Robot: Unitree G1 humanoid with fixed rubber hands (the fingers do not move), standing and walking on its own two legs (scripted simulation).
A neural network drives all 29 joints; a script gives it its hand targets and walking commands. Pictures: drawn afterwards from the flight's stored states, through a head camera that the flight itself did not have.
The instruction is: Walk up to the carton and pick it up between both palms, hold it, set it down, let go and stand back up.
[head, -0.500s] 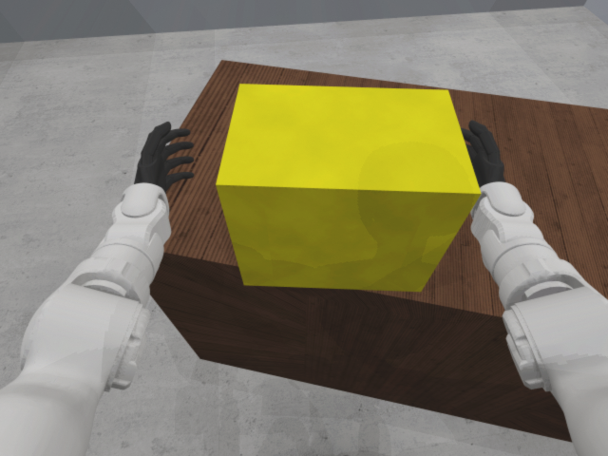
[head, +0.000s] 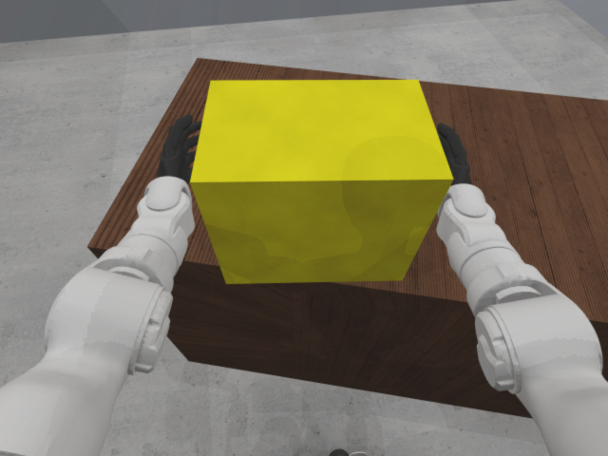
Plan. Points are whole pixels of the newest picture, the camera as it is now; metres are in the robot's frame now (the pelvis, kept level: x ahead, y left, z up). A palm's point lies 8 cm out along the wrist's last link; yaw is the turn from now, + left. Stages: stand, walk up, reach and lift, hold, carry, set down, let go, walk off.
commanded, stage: reach and lift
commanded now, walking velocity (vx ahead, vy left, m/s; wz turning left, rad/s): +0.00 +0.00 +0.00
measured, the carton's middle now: (315, 189) +0.47 -0.04 +0.06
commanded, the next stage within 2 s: none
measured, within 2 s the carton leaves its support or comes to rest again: leaves its support in 1.40 s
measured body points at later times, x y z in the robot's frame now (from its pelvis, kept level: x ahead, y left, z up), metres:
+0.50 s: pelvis +0.01 +0.01 +0.01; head +0.08 +0.00 +0.45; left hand +0.49 +0.15 +0.10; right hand +0.46 -0.22 +0.09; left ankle -0.01 +0.15 -0.71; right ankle +0.06 -0.11 -0.71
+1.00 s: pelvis +0.03 +0.02 +0.03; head +0.10 +0.01 +0.47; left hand +0.48 +0.15 +0.10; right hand +0.45 -0.22 +0.09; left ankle -0.01 +0.15 -0.71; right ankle +0.06 -0.11 -0.71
